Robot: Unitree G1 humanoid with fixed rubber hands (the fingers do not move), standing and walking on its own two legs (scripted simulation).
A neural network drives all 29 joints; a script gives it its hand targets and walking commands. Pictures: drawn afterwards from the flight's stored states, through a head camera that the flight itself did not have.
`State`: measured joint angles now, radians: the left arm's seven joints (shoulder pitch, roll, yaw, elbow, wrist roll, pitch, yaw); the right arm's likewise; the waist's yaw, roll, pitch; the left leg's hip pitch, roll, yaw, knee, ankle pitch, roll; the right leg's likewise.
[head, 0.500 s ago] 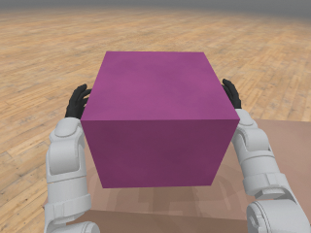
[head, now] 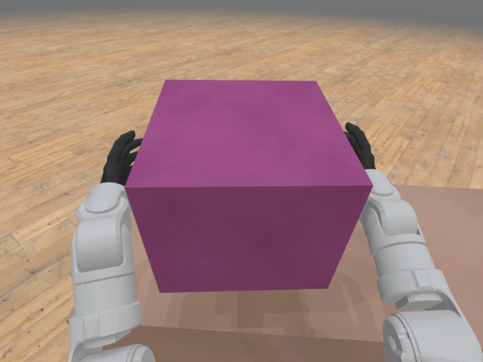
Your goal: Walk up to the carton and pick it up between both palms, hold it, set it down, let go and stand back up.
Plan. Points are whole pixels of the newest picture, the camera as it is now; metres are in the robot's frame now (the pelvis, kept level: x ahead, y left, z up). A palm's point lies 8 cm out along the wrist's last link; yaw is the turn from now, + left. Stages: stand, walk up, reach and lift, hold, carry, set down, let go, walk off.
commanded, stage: hold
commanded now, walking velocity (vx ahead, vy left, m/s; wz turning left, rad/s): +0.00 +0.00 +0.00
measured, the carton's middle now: (243, 179) +0.40 +0.00 +0.16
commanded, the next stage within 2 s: set down in 0.74 s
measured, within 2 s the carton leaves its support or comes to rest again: neither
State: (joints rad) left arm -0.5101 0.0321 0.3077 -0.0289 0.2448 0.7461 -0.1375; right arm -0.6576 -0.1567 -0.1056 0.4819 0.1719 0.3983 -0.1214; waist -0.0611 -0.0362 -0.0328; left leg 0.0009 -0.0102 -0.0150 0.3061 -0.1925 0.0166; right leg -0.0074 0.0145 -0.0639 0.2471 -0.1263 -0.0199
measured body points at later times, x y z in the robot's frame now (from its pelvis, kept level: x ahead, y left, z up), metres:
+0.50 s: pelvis +0.00 +0.00 +0.00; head -0.06 +0.02 +0.45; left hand +0.35 +0.19 +0.21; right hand +0.37 -0.19 +0.21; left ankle -0.01 +0.11 -0.75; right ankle +0.01 -0.11 -0.75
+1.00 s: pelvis +0.00 +0.00 +0.00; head -0.06 +0.02 +0.44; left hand +0.36 +0.18 +0.23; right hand +0.37 -0.19 +0.22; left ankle -0.01 +0.11 -0.75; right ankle +0.01 -0.11 -0.75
